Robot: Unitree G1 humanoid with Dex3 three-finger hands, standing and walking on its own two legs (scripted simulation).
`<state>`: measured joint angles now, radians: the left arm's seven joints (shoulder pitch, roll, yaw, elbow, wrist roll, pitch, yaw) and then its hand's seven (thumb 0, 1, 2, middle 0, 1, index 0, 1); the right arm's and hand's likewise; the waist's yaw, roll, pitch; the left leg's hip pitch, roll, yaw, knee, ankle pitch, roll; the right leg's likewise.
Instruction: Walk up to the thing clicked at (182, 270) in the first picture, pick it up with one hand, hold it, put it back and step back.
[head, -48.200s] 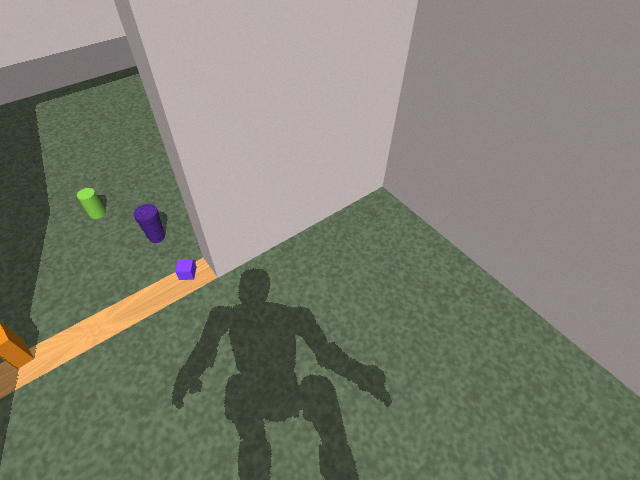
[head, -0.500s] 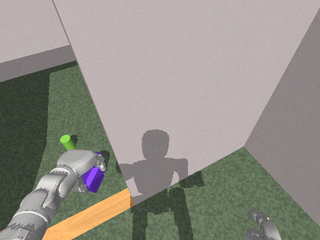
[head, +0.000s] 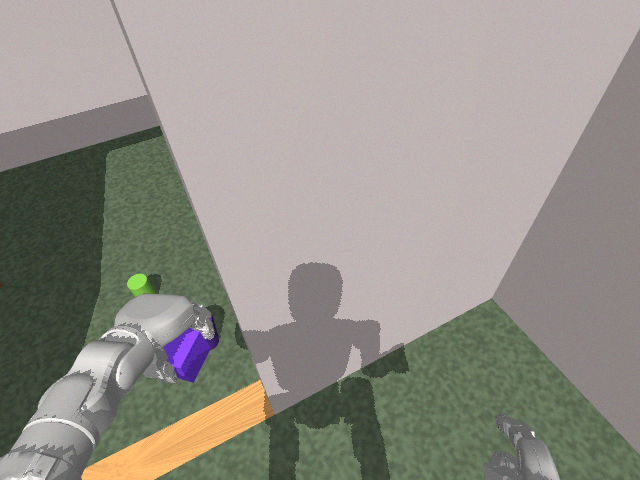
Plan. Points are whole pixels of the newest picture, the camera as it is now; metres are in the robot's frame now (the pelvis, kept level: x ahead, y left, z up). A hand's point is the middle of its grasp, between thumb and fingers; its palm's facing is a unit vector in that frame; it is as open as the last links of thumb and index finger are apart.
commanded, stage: hold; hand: left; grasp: from above
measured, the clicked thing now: (179, 352) +0.30 +0.22 -0.06
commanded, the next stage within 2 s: crouch in 0.34 s
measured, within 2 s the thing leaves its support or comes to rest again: neither
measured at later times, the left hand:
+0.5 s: hand (166, 342) +0.30 +0.22 -0.02, palm faces -0.48 -0.01 -0.88, open 8.0 cm
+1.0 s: hand (185, 366) +0.33 +0.25 -0.17, palm faces -0.43 +0.10 -0.90, open 8.2 cm
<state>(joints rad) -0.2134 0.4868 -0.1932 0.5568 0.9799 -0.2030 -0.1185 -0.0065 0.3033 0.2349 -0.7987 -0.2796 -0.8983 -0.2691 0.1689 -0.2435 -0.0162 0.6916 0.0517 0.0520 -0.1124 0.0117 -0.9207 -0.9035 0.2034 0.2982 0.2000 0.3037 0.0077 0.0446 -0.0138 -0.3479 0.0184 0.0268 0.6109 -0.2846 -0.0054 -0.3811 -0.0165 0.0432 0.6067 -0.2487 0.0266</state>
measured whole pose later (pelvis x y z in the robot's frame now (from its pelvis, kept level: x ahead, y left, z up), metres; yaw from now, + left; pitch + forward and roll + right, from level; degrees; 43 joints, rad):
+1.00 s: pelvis -0.02 +0.00 -0.08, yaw +1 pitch +18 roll -1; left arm -0.48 0.49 -0.14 0.99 1.25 -0.31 0.25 -0.01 0.28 0.31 -0.74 -0.37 -0.84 -0.37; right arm 0.17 -0.26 -0.07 0.68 0.00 0.13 -0.03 0.01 -0.92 -0.90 0.20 0.30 0.20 0.30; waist -0.05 0.00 -0.13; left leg -0.99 0.02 -0.02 1.16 -0.48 -0.01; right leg -1.00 -0.01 0.01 1.11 -0.43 0.03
